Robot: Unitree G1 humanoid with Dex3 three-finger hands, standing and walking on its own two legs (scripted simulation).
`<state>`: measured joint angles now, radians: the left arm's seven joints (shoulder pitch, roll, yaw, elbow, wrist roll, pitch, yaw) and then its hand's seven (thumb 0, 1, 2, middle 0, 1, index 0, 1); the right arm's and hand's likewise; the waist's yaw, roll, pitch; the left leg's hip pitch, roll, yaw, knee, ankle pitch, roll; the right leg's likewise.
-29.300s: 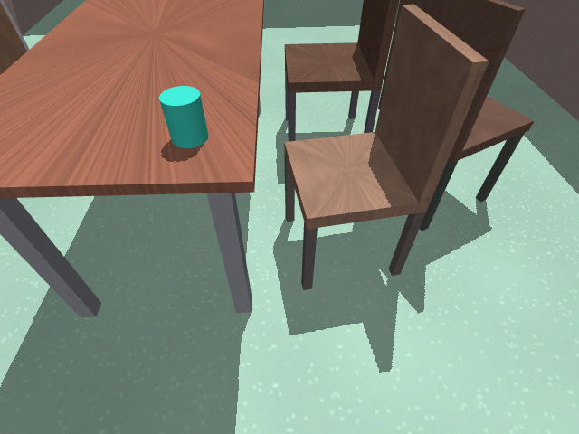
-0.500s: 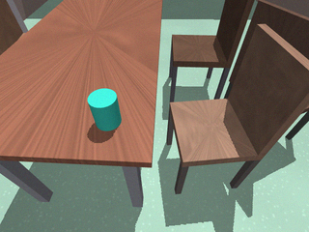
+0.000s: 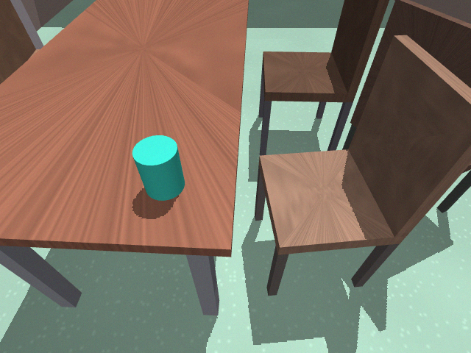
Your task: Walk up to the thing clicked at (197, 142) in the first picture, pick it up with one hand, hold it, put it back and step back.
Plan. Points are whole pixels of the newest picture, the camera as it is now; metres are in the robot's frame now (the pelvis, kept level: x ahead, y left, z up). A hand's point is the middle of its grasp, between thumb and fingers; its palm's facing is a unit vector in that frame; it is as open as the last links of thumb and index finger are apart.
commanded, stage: stand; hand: left
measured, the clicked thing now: (160, 168) +0.48 +0.19 +0.03
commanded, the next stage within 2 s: step back in 0.26 s
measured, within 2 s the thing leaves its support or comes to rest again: neither
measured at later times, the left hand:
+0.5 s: hand out of the picture +0.04 +0.26 -0.17, palm faces -0.01 -0.91 -0.42, open 7.4 cm
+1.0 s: hand out of the picture -0.06 +0.27 -0.18, palm faces +0.09 -0.92 -0.38, open 7.4 cm
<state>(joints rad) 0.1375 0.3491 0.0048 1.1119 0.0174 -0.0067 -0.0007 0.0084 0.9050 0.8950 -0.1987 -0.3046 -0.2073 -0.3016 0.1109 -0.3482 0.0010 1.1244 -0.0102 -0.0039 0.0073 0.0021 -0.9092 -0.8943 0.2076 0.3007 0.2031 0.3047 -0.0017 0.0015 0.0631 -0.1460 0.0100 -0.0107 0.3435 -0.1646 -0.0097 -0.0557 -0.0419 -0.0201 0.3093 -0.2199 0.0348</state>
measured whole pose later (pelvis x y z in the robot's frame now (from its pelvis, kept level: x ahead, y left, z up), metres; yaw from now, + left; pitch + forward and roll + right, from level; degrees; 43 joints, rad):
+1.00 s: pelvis -0.15 +0.00 -0.03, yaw +5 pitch -3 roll +0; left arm 0.10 0.38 0.07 0.85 0.01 0.07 0.03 0.01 0.90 0.89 -0.20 -0.30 -0.21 -0.30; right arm 0.10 -0.37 -0.03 0.91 -0.03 0.05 0.02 0.00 -0.91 -0.89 0.21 0.30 0.20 0.30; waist 0.02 -0.04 0.22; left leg -0.28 -0.03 -0.02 0.69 -0.36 0.02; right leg -0.43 -0.02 0.03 0.87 -0.47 -0.01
